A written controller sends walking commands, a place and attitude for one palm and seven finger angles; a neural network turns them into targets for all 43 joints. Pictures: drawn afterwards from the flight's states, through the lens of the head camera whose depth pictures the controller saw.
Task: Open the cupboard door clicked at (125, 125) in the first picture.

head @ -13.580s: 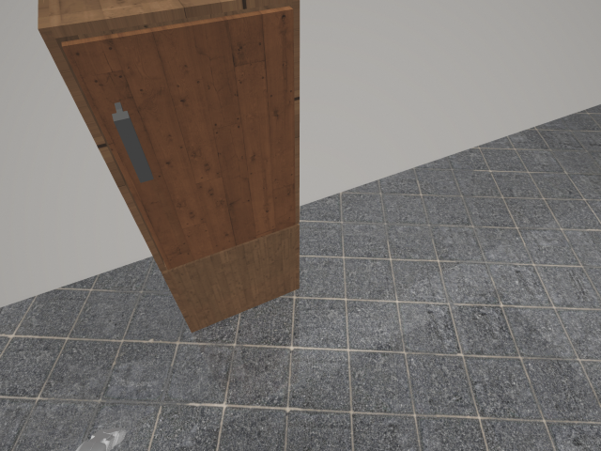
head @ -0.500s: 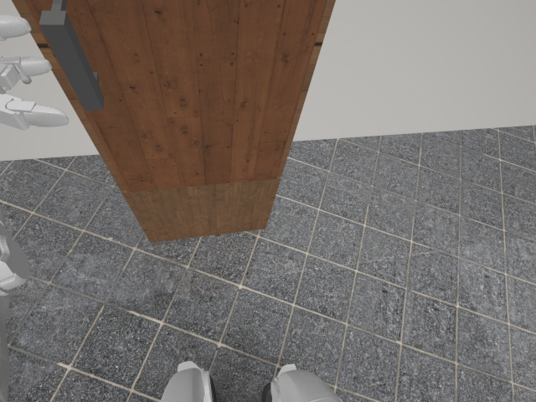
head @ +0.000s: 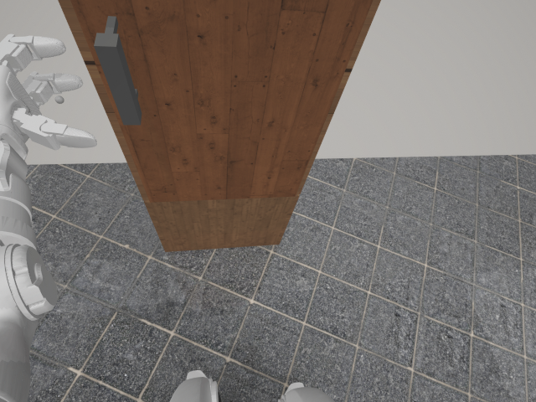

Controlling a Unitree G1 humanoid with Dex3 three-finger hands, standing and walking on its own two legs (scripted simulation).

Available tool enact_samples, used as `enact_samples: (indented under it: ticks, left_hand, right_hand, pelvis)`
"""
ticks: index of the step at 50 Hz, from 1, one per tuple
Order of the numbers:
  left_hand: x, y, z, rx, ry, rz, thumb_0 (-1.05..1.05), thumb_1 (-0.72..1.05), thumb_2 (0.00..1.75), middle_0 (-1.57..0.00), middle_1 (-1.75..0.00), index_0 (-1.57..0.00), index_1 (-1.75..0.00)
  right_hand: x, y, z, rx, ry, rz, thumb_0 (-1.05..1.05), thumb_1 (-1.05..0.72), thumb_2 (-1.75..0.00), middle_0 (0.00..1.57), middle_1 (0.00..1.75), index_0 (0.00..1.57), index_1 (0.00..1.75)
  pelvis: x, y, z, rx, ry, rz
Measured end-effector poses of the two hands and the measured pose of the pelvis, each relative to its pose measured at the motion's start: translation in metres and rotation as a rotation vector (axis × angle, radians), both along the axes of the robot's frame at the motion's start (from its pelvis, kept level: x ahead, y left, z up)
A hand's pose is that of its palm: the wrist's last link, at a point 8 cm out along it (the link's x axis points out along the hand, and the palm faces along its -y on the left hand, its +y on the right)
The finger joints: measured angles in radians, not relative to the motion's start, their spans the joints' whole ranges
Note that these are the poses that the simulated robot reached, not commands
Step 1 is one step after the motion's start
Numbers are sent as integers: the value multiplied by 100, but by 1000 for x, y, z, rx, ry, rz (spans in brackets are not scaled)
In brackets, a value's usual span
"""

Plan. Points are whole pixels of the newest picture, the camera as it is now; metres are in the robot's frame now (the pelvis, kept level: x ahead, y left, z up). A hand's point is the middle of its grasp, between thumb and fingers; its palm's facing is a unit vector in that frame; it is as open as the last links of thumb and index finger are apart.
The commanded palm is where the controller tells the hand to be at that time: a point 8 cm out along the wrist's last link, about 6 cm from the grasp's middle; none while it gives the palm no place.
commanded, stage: move the hooked fingers beside the handle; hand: left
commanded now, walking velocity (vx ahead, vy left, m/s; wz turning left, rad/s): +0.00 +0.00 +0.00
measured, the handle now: (122, 73) +0.56 +0.18 +0.12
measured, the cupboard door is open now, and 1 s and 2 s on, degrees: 0 0 0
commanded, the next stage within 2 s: slide the fingers in behind the handle in 0.08 s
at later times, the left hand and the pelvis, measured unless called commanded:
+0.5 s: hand (90, 102) +0.50 +0.21 +0.12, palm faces +0.03 -1.00 +0.02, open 14.0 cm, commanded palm +0.48 +0.26 +0.11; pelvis -0.02 -0.01 +0.00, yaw +0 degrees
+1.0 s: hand (117, 98) +0.51 +0.18 +0.12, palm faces +0.03 -1.00 +0.01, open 14.0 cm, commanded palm +0.48 +0.23 +0.11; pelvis -0.01 -0.02 +0.00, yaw +0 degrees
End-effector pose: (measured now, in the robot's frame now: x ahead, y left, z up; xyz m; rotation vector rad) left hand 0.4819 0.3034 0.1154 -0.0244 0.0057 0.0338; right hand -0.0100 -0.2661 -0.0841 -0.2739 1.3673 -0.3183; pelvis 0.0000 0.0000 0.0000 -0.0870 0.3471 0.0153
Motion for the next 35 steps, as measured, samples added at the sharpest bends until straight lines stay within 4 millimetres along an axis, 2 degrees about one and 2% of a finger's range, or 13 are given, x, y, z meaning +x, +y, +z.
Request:
enact_samples:
  ticks: [5,9,18,27,35]
  left_hand:
    - [-1,-6,-2,9,29,-5,-1,-50,30,-30,-120,-30,-120]
    - [-3,-10,-2,16,17,3,-1,-50,30,-30,-120,-30,-120]
    - [-8,-22,6,26,3,0,-1,-50,30,-30,-120,-30,-120]
    - [-2,-41,1,2,22,6,-1,-50,30,-30,-120,-30,-120]
    - [-3,-51,5,26,7,0,-1,-50,30,-30,-120,-30,-120]
  right_hand:
    - [14,2,-3,6,-44,26,1,-90,-90,20,30,21,30]
    - [14,3,-6,16,-54,29,0,-90,-90,20,30,21,30]
    - [-13,1,-9,28,-8,6,1,-90,-90,20,30,21,30]
    - [-43,-9,-6,12,27,-30,1,-90,-90,20,30,21,30]
    - [-54,-13,-5,22,48,-53,1,-90,-90,20,30,21,30]
  pelvis:
    - [-3,1,-1,1,-3,7]
    - [-7,1,-2,4,-6,3]
    - [-13,-4,-3,6,-19,8]
    - [-20,-11,-3,11,-16,-1]
    - [-19,-17,-3,16,-20,-7]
